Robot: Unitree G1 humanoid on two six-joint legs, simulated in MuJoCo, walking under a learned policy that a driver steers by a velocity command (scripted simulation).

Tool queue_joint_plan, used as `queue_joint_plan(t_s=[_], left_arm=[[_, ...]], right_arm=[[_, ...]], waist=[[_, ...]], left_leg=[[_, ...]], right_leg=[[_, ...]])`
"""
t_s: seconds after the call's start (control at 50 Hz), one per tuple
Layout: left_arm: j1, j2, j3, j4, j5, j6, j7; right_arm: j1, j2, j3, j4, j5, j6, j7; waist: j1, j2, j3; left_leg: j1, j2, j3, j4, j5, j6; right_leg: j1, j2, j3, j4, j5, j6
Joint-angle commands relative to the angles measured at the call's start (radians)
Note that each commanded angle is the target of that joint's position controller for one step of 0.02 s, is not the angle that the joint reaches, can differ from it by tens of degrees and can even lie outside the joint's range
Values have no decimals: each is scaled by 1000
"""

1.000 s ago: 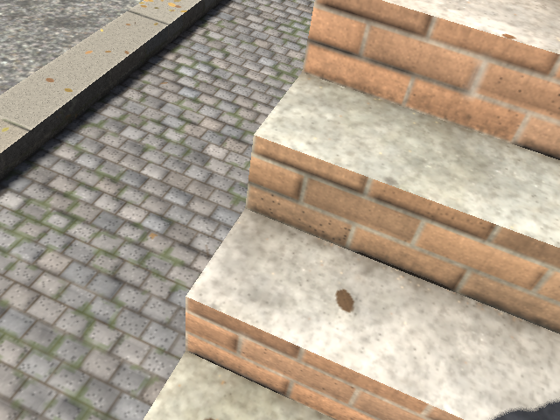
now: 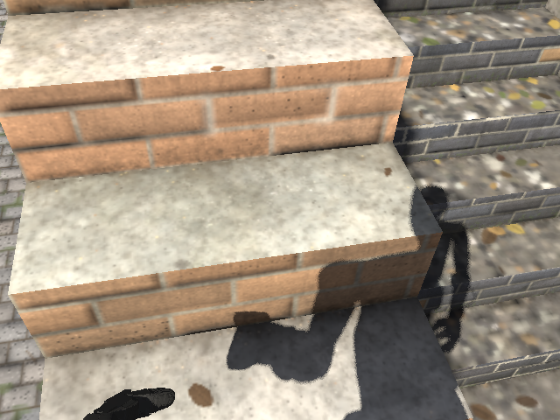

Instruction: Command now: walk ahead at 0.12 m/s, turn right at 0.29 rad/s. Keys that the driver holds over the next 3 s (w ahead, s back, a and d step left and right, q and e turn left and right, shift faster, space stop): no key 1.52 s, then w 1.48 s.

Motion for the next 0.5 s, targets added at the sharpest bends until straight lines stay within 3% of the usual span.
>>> queue_joint_plan(t_s=[0.02, 0.04, 0.06, 0.08, 0.1, 0.12, 0.14, 0.16, 0.18, 0.22, 0.24, 0.26, 0.3, 0.32, 0.38, 0.4, 0.42, 0.44, 0.46, 0.48, 0.5], left_arm=[[237, 40, 21, -14, -18, -39, -2], [448, 163, 84, 62, -75, -78, -17], [483, 335, 136, 121, 13, -64, 6], [317, 380, 138, 101, 88, -37, 31], [140, 282, 91, 76, 117, -32, 37], [53, 187, 50, 96, 106, -38, 31], [4, 126, 33, 138, 104, -49, 15], [-23, 94, 24, 173, 98, -59, -6], [-15, 55, 12, 218, 82, -78, -28], [29, 12, 2, 289, 52, -109, -57], [46, 8, 1, 319, 44, -116, -67], [40, -5, -7, 309, 49, -119, -63], [30, 25, -6, 282, 63, -123, -59], [26, 45, -1, 271, 67, -125, -57], [26, 68, 4, 227, 87, -140, -26], [22, 71, 4, 208, 78, -139, -28], [20, 103, 18, 201, 74, -131, -30], [-22, 133, 31, 177, 59, -114, -28], [10, 147, 38, 180, 34, -96, -23], [60, 144, 38, 192, 20, -98, -12], [155, 138, 44, 239, 2, -91, -16]], right_arm=[[275, -194, -52, 94, 19, 20, -33], [271, -163, -34, 72, -18, 17, -24], [136, -156, -40, 10, -56, 14, 0], [-20, -176, -54, -49, -69, 19, 11], [-170, -139, -47, -118, -65, 23, 6], [-241, -80, -38, -194, -61, 31, -23], [-251, -61, -33, -218, -47, 27, -43], [-246, -49, -29, -245, -40, 30, -60], [-198, -17, -16, -239, -55, 27, -68], [-105, -28, -18, -223, -57, 31, -71], [-65, -31, -21, -202, -53, 35, -68], [-53, -25, -17, -198, -41, 42, -71], [-75, -63, -23, -187, -22, 63, -79], [-67, -89, -30, -180, 0, 68, -80], [-136, -101, -28, -208, 3, 99, -91], [-175, -95, -20, -218, -19, 119, -97], [-188, -90, -16, -232, -21, 131, -98], [-165, -75, -10, -232, -21, 141, -93], [-143, -58, -2, -217, -21, 148, -87], [-98, -62, -8, -192, -27, 144, -71], [-75, -57, -7, -155, -44, 142, -50]], waist=[[113, 295, -24], [224, 167, -187], [224, -272, -321], [193, -268, -269], [161, -174, -179], [112, -158, -92], [83, -153, -37], [65, -137, 30], [48, -160, 62], [22, -91, 72], [12, -60, 67], [-3, -49, 42], [11, -41, 21], [13, -48, 25], [35, -50, 35], [43, -54, 38], [42, -96, 57], [10, -101, 56], [13, -125, 56], [12, -121, 25], [55, -99, 47]], left_leg=[[-101, 118, -7, 181, 1470, 216], [-304, 0, -3, 508, 1168, 141], [-468, -119, -110, 815, 110, 115], [-506, -155, -262, 1275, -85, 112], [-605, -169, -327, 1523, -106, 111], [-684, -171, -356, 1488, -139, 138], [-723, -188, -371, 1474, -171, 166], [-722, -217, -363, 1506, -186, 193], [-740, -250, -347, 1634, -190, 210], [-786, -291, -346, 1681, -105, 241], [-800, -301, -339, 1693, -53, 240], [-809, -287, -383, 1654, 25, 226], [-812, -290, -370, 1604, 73, 176], [-802, -289, -368, 1570, 68, 141], [-796, -242, -423, 1452, -5, 88], [-766, -234, -354, 1314, -82, 92], [-738, -221, -326, 1155, -150, 95], [-614, -209, -292, 979, -154, 104], [-524, -218, -243, 816, -223, 110], [-431, -157, -308, 685, -249, 136], [-402, -217, -183, 586, -249, 142]], right_leg=[[606, 96, 6, -419, 219, -113], [864, -58, 445, -685, 249, -164], [930, -186, 860, -1132, 142, -170], [727, -201, 930, -1285, -32, -169], [587, -210, 736, -1188, -13, -186], [528, -144, 499, -1056, 15, -143], [468, -109, 404, -940, 25, -135], [390, -93, 351, -890, -5, -129], [335, -106, 346, -917, -27, -137], [340, -125, 346, -941, -20, -133], [353, -132, 352, -967, -11, -124], [377, -148, 350, -1001, 22, -105], [427, -143, 308, -1042, 60, -103], [434, -153, 312, -1082, 50, -114], [499, -202, 364, -1146, 63, -146], [519, -177, 309, -1185, 97, -144], [536, -149, 274, -1202, 100, -125], [497, -128, 236, -1213, 138, -106], [495, -118, 209, -1220, 150, -107], [526, -174, 255, -1248, 131, -113], [548, -157, 246, -1266, 51, -136]])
